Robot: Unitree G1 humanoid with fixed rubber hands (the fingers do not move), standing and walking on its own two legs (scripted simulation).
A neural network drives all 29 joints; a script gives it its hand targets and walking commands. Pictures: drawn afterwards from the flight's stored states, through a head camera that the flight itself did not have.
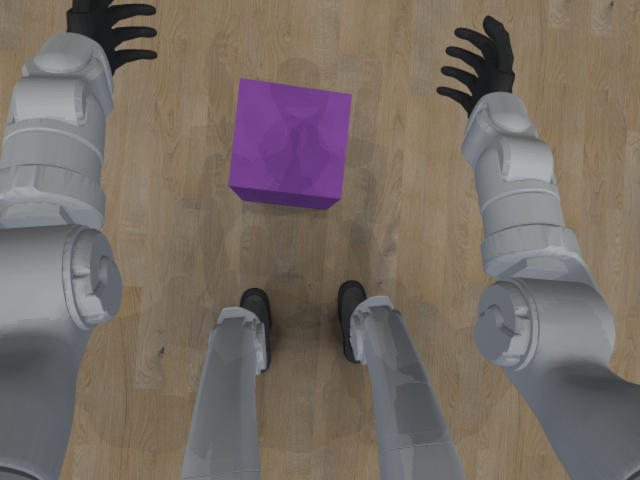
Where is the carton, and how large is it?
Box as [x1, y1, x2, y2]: [228, 78, 351, 209]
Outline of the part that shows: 240,78 228,185 243,200 326,209 337,201 341,195 351,94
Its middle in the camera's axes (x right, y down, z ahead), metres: -0.07 -0.19 +0.85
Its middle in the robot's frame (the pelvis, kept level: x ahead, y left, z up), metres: +0.54 -0.01 -0.53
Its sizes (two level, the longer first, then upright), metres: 0.210 0.200 0.250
